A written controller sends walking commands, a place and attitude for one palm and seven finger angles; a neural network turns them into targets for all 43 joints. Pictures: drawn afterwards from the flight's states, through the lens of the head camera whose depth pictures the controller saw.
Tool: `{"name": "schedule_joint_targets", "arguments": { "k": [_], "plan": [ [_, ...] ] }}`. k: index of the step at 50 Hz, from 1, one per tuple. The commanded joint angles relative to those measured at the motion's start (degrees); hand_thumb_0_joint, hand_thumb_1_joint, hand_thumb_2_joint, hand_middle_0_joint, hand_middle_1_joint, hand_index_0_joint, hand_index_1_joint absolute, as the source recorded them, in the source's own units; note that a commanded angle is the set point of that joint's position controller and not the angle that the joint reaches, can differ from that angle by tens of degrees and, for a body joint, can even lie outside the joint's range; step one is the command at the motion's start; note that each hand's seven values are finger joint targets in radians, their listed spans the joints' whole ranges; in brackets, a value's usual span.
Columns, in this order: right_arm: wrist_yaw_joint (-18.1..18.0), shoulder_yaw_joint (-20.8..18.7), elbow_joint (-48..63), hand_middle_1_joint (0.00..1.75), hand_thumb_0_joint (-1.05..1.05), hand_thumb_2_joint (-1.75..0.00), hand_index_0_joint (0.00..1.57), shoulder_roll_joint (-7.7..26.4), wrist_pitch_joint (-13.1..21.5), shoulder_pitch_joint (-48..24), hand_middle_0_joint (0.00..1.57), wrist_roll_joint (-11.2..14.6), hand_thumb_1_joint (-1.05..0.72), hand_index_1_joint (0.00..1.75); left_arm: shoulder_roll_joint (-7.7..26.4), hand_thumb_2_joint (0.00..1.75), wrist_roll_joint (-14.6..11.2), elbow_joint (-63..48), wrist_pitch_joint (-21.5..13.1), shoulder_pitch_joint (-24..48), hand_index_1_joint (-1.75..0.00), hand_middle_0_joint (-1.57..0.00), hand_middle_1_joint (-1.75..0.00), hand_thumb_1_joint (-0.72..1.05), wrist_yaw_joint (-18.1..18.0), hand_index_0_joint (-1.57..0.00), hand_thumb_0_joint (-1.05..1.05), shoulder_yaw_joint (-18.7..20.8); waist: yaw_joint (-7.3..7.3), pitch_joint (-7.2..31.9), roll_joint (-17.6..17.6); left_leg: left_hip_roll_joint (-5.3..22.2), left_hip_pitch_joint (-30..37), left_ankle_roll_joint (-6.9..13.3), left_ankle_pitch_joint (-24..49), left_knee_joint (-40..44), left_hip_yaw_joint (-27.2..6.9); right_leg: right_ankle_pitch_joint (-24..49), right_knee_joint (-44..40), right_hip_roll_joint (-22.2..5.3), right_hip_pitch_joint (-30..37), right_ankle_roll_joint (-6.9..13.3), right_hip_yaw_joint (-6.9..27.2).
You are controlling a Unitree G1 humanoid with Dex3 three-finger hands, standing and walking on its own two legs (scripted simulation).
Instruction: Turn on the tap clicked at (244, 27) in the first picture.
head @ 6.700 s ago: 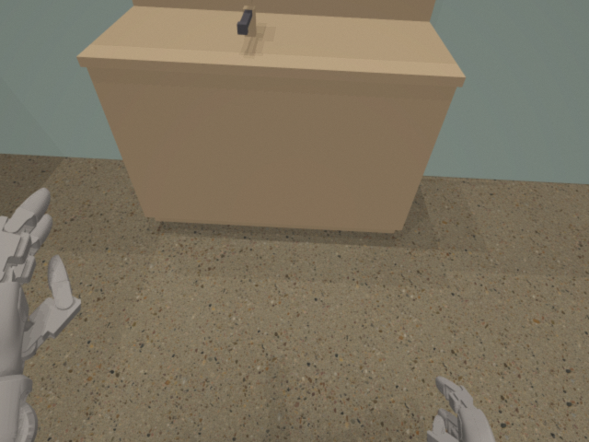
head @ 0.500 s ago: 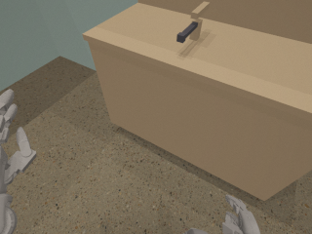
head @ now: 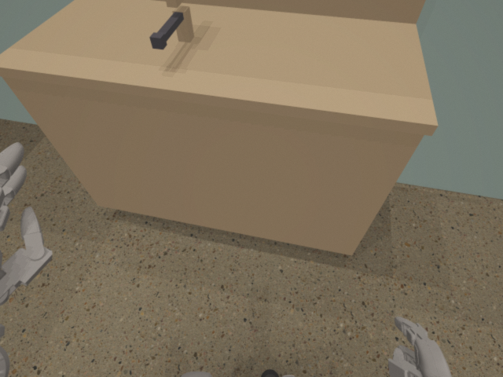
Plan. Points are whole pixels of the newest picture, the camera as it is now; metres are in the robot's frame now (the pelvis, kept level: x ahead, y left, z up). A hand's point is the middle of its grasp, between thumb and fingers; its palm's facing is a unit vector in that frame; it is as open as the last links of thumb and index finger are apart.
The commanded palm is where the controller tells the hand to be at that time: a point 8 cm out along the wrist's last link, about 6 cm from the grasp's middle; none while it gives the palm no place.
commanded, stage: turn to face it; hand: left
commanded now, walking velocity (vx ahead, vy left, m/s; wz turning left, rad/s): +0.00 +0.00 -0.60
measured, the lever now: (158, 41) +0.81 +0.29 +0.10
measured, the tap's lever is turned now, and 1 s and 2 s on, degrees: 0 0 0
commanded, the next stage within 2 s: take the last steps up to it in 0.86 s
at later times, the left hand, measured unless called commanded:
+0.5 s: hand (186, 257) +0.22 +0.09 +0.16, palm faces +0.06 -0.87 -0.48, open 7.4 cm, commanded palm +0.16 +0.18 +0.18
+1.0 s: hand (190, 315) +0.16 +0.07 +0.17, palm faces +0.05 -0.92 -0.38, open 7.4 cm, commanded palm +0.14 +0.12 +0.18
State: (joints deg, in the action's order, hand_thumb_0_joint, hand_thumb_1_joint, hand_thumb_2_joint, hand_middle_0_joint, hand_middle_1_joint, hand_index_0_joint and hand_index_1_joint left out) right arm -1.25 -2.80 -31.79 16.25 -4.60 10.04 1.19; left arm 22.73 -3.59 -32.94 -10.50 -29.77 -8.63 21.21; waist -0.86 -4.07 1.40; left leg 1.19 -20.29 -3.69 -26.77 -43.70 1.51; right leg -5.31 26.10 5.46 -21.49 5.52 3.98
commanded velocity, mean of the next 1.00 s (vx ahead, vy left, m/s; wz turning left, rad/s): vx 0.02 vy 0.01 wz -0.37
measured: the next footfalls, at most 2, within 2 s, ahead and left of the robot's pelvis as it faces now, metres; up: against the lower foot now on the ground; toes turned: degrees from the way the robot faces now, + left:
left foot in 0.10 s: +0.01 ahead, +0.15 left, +0.00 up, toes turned +0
right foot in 0.36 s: +0.00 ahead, -0.15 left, +0.00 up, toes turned -18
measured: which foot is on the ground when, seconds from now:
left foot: up 0.00-0.08, down 0.10-0.38, up 0.40-0.74, down 0.76-1.00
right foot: down 0.00-0.12, up 0.14-0.34, down 0.36-0.80, up 0.82-1.00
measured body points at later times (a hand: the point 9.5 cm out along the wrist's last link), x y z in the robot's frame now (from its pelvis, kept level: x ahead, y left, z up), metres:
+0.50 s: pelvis -0.08 -0.04 -0.01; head -0.01 -0.09 +0.43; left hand +0.22 +0.14 +0.19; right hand +0.02 -0.30 -0.13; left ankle -0.07 +0.12 -0.67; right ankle -0.03 -0.13 -0.74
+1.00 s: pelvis -0.13 -0.05 -0.01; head -0.13 -0.06 +0.44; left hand +0.16 +0.12 +0.19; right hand -0.06 -0.31 -0.10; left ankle -0.06 +0.08 -0.74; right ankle -0.16 -0.15 -0.72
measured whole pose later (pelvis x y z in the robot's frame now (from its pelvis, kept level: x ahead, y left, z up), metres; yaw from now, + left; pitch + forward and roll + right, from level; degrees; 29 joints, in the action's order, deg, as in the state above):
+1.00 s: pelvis -0.13 -0.05 -0.01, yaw -27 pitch -2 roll +0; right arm -1.4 0.9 -33.3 9.1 3.4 12.9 1.2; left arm 18.6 -0.7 -27.8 -9.3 -25.1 -9.1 18.8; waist -3.3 -1.5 -1.3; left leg 6.7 -14.1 -3.0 -18.4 -34.6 5.7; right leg -22.5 41.4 -0.3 -19.1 -2.5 -3.2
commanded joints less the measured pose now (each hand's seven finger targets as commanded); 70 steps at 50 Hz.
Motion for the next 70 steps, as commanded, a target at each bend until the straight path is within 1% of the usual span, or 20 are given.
{"name": "schedule_joint_targets", "arguments": {
  "k": [1, 3, 5, 7, 10, 17, 18, 19, 20, 22, 25, 36, 41, 45, 50, 52, 54, 57, 62, 70],
  "plan": [
    [-0.1, 0.1, 9.6, 0.3, 0.0, -0.9, 0.2, 2.5, 2.6, -3.9, 0.2, -0.4, -0.9, 0.3, 10.7, 0.9, 0.4, -10.8, -3.5, 4.0, -0.3, -0.2, -0.3, 0.9, -1.3, -0.2, 0.0, 7.7, -1.11, 13.2, 3.2, 0.0, 6.6, 1.8, 0.9, 11.6, 0.4, -9.6, -10.4, -14.9, 6.7, 1.4, 20.3],
    [0.0, -0.1, 9.8, 0.3, 0.0, -0.9, 0.2, 2.7, 2.4, -2.6, 0.2, -0.5, -0.9, 0.3, 10.1, 0.9, 0.5, -10.4, -3.7, 5.3, -0.3, -0.2, -0.3, 0.9, -0.7, -0.2, 0.0, 6.8, -0.14, 11.6, 1.0, 1.8, 15.4, 3.4, 3.4, 20.0, 0.5, -15.6, -8.5, -11.5, -1.6, -1.8, 18.7],
    [-0.4, -0.4, 10.8, 0.3, 0.0, -0.9, 0.2, 3.9, 3.3, -4.0, 0.2, -1.1, -0.9, 0.3, 10.5, 0.9, 0.6, -12.2, -4.8, 7.9, -0.3, -0.2, -0.3, 0.9, 0.1, -0.2, 0.0, 7.6, -0.28, 7.1, -13.4, 17.0, 18.9, 9.4, 4.5, 29.1, -12.9, -18.5, 10.2, -2.0, -13.2, -5.6, 7.9],
    [-0.6, 0.1, 10.6, 0.3, 0.0, -0.9, 0.2, 0.8, 5.1, -4.3, 0.2, -0.6, -0.9, 0.3, 12.1, 0.9, 2.0, -11.0, -4.9, 8.4, -0.3, -0.2, -0.3, 0.9, -0.3, -0.2, 0.0, 9.5, -1.0, 7.2, -15.5, 24.8, 8.5, 13.7, 14.6, 29.4, -12.3, -19.8, 39.6, -3.5, -11.8, -7.5, 0.0],
    [0.6, -0.3, 10.3, 0.3, 0.0, -0.9, 0.2, 2.0, 5.9, -3.7, 0.2, 0.2, -0.9, 0.3, 7.6, 0.9, 1.3, -10.1, -4.0, 9.3, -0.3, -0.2, -0.3, 0.9, 0.7, -0.2, 0.0, 5.3, -1.02, 1.9, -14.0, 20.7, 4.0, 10.7, 15.5, 26.4, 2.3, -18.0, 34.8, -7.1, -9.9, -8.2, -2.5],
    [0.7, -0.1, 9.3, 0.3, 0.0, -0.9, 0.2, 3.8, 9.0, -1.0, 0.2, 0.2, -0.9, 0.3, 7.3, 0.9, 2.3, -6.9, -2.6, 15.0, -0.3, -0.2, -0.3, 0.9, 0.0, -0.2, 0.0, 3.1, 0.07, 4.6, -10.2, 16.6, 4.2, 4.0, 21.6, 10.1, 6.5, -7.6, 3.6, -4.5, 10.4, -8.0, -10.5],
    [0.8, 0.0, 9.1, 0.3, 0.0, -0.9, 0.2, 2.8, 9.1, -1.0, 0.2, 0.3, -0.9, 0.3, 9.1, 0.9, 2.5, -6.9, -2.8, 15.5, -0.3, -0.2, -0.3, 0.9, -0.3, -0.2, 0.0, 4.4, 0.07, 6.4, -2.4, 13.1, 2.6, 2.4, 15.9, 1.1, 8.1, 0.9, -0.1, -9.2, 13.0, -5.4, -3.7],
    [0.6, 0.5, 9.9, 0.3, 0.0, -0.9, 0.2, 0.8, 9.0, -1.9, 0.2, 0.3, -0.9, 0.3, 12.0, 0.9, 2.5, -7.1, -3.2, 14.4, -0.3, -0.2, -0.3, 0.9, -0.8, -0.2, 0.0, 6.8, -0.33, 8.1, 12.2, 5.4, -6.8, -0.2, -1.6, -11.1, 8.6, 18.6, -2.8, -19.1, 17.9, 0.3, 13.6],
    [0.6, 0.8, 10.1, 0.3, 0.0, -0.9, 0.2, 0.9, 8.7, -4.6, 0.2, -0.1, -0.9, 0.3, 13.1, 0.9, 1.9, -6.0, -3.1, 11.2, -0.3, -0.2, -0.3, 0.9, -1.4, -0.2, 0.0, 9.9, -1.6, 10.1, 14.9, 3.6, -10.3, -0.7, -9.2, -20.5, 2.4, 22.4, -5.5, -24.9, 15.8, 3.8, 21.3],
    [0.6, 0.3, 10.1, 0.3, 0.0, -0.9, 0.2, 0.4, 7.3, -5.0, 0.2, 0.1, -0.9, 0.3, 14.1, 0.9, 0.5, -12.4, -3.6, 5.4, -0.3, -0.2, -0.3, 0.9, -1.2, -0.2, 0.0, 11.6, -1.15, 11.9, 8.4, 4.6, -9.8, -0.2, -3.8, -25.4, -3.8, 9.0, -6.1, -23.3, 15.0, 4.1, 22.1],
    [1.1, 1.7, 8.8, 0.3, 0.0, -0.9, 0.2, -0.9, 5.2, -6.3, 0.2, -0.4, -0.9, 0.3, 13.4, 0.9, -0.3, -14.7, -5.4, -4.5, -0.3, -0.2, -0.3, 0.9, -1.6, -0.2, 0.0, 14.8, -0.58, 18.0, 1.2, 3.9, -10.3, -0.7, -0.1, -17.0, -2.5, 16.7, -1.3, -19.2, 22.0, 4.3, 12.5],
    [-0.4, -0.4, 7.9, 0.3, 0.0, -0.9, 0.2, 2.3, 5.2, -2.4, 0.2, 0.4, -0.9, 0.3, 9.7, 0.9, 0.2, -8.4, -3.6, -5.2, -0.3, -0.2, -0.3, 0.9, -1.2, -0.2, 0.0, 11.2, 0.97, 14.6, 3.9, 0.9, 9.6, 2.5, 5.6, 14.3, 1.0, -5.7, -7.4, -15.7, 6.8, 0.3, 14.1],
    [-2.0, 0.0, 8.1, 0.3, 0.0, -0.9, 0.2, 2.2, 7.5, -4.5, 0.2, -0.2, -0.9, 0.3, 9.5, 0.9, 2.6, -11.0, -4.2, 4.1, -0.3, -0.2, -0.3, 0.9, -1.1, -0.2, 0.0, 7.6, 0.07, 5.7, -16.6, 22.8, 1.3, 13.8, 4.9, 31.5, -15.2, -19.4, 29.6, -3.8, -4.0, -6.9, -1.3],
    [-1.5, -0.4, 6.8, 0.3, 0.0, -0.9, 0.2, 2.9, 9.9, -2.7, 0.2, 0.2, -0.9, 0.3, 6.6, 0.9, 3.2, -11.8, -3.3, 13.4, -0.3, -0.2, -0.3, 0.9, -0.5, -0.2, 0.0, 2.4, -0.09, 2.1, -14.4, 17.1, 1.4, 9.9, 13.9, 24.9, 0.5, -19.0, 25.9, -5.7, -3.4, -8.0, -6.1],
    [-0.9, -0.1, 5.3, 0.3, 0.0, -0.9, 0.2, 3.1, 11.9, -2.0, 0.2, 0.0, -0.9, 0.3, 6.2, 0.9, 3.9, -5.1, -3.0, 16.2, -0.3, -0.2, -0.3, 0.9, -1.1, -0.2, 0.0, 1.4, 0.52, 4.3, -10.4, 12.0, -0.3, 5.7, 11.7, 12.5, 2.0, -10.2, 0.7, -5.9, 11.9, -7.2, -9.3],
    [-1.1, 0.6, 5.5, 0.3, 0.0, -0.9, 0.2, 0.5, 11.2, -2.8, 0.2, -0.3, -0.9, 0.3, 10.2, 0.9, 3.7, -3.9, -3.2, 16.2, -0.3, -0.2, -0.3, 0.9, -1.7, -0.2, 0.0, 4.5, 1.54, 6.0, 10.6, 2.1, -8.7, 2.6, -3.5, -5.3, 5.1, -12.2, -9.5, -20.9, 13.1, 0.7, 15.1],
    [-1.4, -0.4, 5.4, 0.3, 0.0, -0.9, 0.2, 2.2, 10.4, -5.2, 0.2, -0.4, -0.9, 0.3, 10.5, 0.9, 2.7, -3.5, -3.2, 13.4, -0.3, -0.2, -0.3, 0.9, -1.3, -0.2, 0.0, 5.8, 0.34, 4.2, 11.3, 2.0, -11.3, 2.8, 0.2, -19.7, -1.9, -26.4, -17.5, -26.3, 8.4, 3.1, 23.8],
    [-0.9, 1.2, 4.8, 0.3, 0.0, -0.9, 0.2, -0.1, 7.8, -5.5, 0.2, -0.7, -0.9, 0.3, 10.2, 0.9, 1.6, -3.5, -4.5, -0.2, -0.3, -0.2, -0.3, 0.9, -0.8, -0.2, 0.0, 9.3, 0.85, 7.0, 2.6, 3.5, -15.6, 2.1, 7.4, -20.6, -2.5, -13.3, -12.9, -23.9, 14.0, 4.2, 13.1],
    [-1.0, 0.1, 5.4, 0.3, 0.0, -0.9, 0.2, 0.4, 8.3, -4.4, 0.2, -0.8, -0.9, 0.3, 10.2, 0.9, 1.8, -7.7, -7.0, -3.2, -0.3, -0.2, -0.3, 0.9, -1.5, -0.2, 0.0, 10.4, 0.88, 13.1, 5.5, 3.3, -12.5, 2.6, 6.5, -4.6, 0.9, 3.1, -9.6, -23.1, 22.8, 4.1, 6.4],
    [-2.0, -1.6, 4.6, 0.3, 0.0, -0.9, 0.2, 1.7, 10.7, -0.9, 0.2, -1.1, -0.9, 0.3, 8.1, 0.9, 2.4, -8.4, -6.2, 2.2, -0.3, -0.2, -0.3, 0.9, -2.5, -0.2, 0.0, 6.4, 1.11, 10.9, 4.3, 0.5, 5.1, 4.6, 9.2, 14.8, 5.7, -13.8, -7.6, -22.3, 13.2, 1.7, 4.9]
  ]
}}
